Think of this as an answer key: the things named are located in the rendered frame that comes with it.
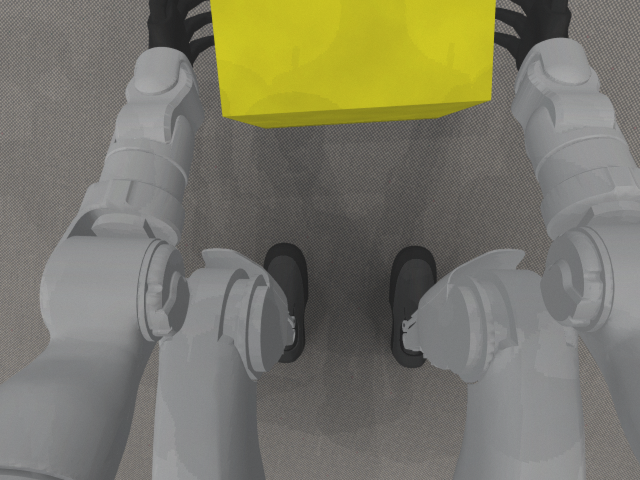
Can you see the right robot hand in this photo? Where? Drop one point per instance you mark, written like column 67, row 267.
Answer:
column 545, row 19

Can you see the right robot upper arm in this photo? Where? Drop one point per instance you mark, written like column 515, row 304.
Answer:
column 591, row 282

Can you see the left robot upper arm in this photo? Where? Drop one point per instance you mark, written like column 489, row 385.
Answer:
column 106, row 303

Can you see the robot left forearm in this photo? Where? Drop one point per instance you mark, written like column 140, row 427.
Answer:
column 147, row 166

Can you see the robot right forearm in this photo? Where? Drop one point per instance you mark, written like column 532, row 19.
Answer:
column 579, row 155

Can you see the left robot hand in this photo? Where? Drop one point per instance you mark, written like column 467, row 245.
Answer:
column 168, row 27

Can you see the robot right thigh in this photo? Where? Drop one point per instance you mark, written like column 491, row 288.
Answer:
column 524, row 416

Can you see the carton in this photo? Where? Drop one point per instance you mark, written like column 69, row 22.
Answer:
column 294, row 63

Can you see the right robot shin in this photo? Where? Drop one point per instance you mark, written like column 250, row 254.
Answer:
column 424, row 334

